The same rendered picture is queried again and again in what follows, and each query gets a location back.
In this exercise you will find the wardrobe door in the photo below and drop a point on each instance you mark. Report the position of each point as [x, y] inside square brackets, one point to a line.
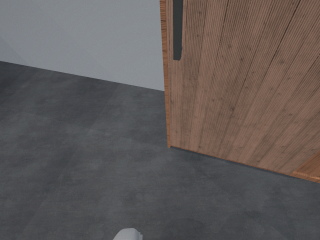
[247, 86]
[311, 166]

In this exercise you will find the left robot thigh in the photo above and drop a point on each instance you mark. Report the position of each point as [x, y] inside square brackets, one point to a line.
[128, 234]

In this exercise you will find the handle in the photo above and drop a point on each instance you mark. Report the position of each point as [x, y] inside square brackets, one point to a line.
[177, 29]

